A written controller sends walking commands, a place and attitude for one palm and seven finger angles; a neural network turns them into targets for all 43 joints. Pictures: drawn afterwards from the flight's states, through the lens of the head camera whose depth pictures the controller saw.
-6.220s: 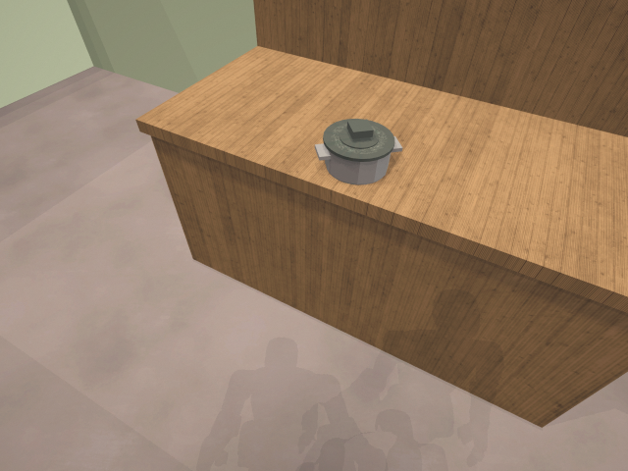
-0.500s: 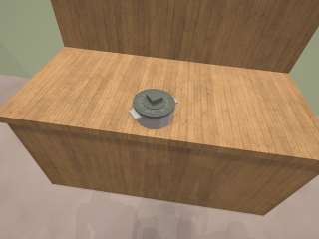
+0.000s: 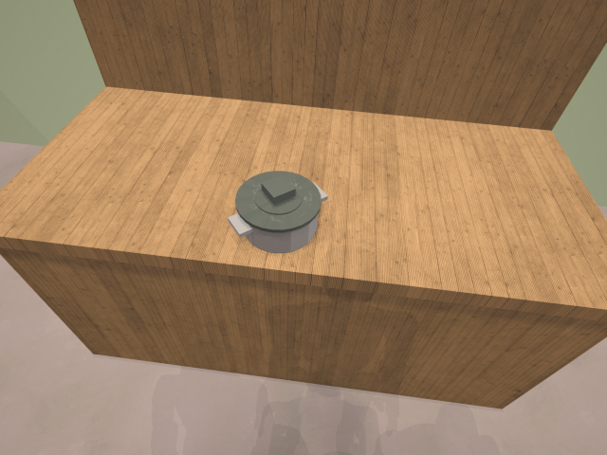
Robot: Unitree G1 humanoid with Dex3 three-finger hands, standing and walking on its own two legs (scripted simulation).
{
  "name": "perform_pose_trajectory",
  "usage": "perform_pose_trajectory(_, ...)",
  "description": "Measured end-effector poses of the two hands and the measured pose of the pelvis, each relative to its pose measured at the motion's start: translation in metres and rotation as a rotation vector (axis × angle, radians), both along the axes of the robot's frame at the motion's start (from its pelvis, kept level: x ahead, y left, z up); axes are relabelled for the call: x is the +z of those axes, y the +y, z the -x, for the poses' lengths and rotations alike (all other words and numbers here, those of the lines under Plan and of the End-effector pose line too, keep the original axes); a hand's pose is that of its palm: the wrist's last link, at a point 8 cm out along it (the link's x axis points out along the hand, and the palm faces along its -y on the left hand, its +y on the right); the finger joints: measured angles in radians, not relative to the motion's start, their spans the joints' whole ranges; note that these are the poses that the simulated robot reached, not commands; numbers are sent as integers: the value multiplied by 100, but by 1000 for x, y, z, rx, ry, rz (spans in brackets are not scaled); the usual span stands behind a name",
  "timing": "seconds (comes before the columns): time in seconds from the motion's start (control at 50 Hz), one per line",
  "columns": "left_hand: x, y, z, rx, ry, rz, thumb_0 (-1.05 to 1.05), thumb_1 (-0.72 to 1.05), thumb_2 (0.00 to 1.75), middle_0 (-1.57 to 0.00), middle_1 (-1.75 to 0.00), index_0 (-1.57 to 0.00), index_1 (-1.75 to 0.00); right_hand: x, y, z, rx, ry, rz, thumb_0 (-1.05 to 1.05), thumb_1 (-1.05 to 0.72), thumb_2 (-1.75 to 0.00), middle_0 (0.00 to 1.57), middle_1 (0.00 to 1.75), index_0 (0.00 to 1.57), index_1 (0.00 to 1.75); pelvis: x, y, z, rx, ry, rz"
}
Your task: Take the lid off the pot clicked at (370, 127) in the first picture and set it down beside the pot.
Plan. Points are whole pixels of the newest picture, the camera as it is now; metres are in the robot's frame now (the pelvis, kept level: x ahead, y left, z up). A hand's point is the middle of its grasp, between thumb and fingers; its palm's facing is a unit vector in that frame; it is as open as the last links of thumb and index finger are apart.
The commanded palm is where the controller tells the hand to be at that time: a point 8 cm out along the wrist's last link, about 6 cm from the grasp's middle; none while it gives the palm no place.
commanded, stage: look again from close up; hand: left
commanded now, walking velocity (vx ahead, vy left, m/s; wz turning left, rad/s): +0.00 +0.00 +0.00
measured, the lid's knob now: (278, 189) +0.58 +0.09 +0.00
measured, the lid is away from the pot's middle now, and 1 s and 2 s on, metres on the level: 0.00 0.00 0.00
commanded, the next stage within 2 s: shuffle to correct the standing spot in 0.58 s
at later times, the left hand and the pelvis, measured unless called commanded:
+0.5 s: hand out of the picture +0.00 +0.14 -0.18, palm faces +0.04 -0.99 -0.14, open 7.4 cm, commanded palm none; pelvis +0.02 -0.02 +0.00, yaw +0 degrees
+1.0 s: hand out of the picture -0.01 +0.13 -0.19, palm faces +0.07 -0.99 -0.13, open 7.4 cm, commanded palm none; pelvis +0.05 -0.02 -0.01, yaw -1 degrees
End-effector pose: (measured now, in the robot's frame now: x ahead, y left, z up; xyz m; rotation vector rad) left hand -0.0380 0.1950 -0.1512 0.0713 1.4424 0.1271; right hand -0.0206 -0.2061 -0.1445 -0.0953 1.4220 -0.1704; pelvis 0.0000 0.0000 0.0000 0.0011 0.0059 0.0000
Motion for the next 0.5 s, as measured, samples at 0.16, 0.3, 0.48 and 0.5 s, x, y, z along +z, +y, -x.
perform_pose_trajectory(0.16,0,-5,-18,-10,-20,-2,0,91,90,-20,-30,-19,-30,1,-11,-15,2,-12,14,2,-93,-90,20,30,19,30,0,-7,-10,-5,-8,-2)
perform_pose_trajectory(0.3,0,-8,-28,-15,-30,-7,0,91,90,-20,-30,-19,-30,2,-18,-24,5,-23,21,2,-93,-90,20,30,19,30,1,-11,-16,-7,-13,-3)
perform_pose_trajectory(0.48,2,-8,-30,-11,-26,-19,0,91,90,-20,-30,-19,-30,1,-22,-29,13,-19,18,2,-93,-90,20,30,19,30,1,-16,-20,-4,-16,-5)
perform_pose_trajectory(0.5,2,-8,-30,-11,-25,-20,0,91,90,-20,-30,-19,-30,1,-23,-29,13,-18,18,2,-93,-90,20,30,19,30,1,-16,-20,-4,-17,-5)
